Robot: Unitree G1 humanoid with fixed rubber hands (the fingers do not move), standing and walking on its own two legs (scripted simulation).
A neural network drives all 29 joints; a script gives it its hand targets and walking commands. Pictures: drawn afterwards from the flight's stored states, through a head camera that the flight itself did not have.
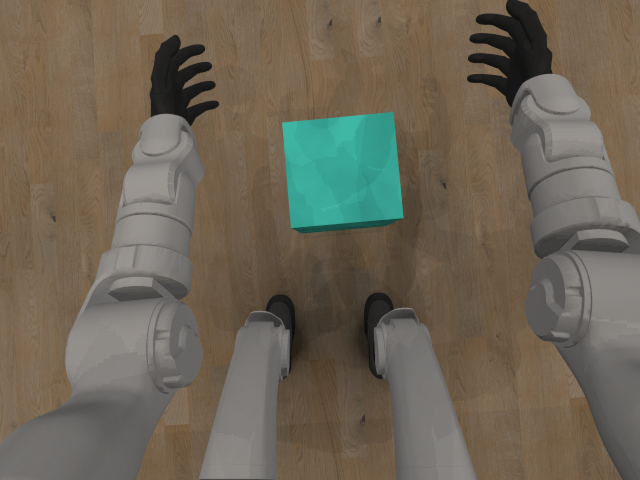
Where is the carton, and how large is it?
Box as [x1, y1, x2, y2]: [282, 112, 403, 232]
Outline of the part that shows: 393,112 282,123 290,222 292,228 300,232 311,232 386,225 403,217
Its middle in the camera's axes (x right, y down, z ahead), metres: +0.04 -0.12 +0.84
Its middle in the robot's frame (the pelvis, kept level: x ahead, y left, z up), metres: +0.50 -0.02 -0.51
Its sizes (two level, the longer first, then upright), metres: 0.210 0.200 0.250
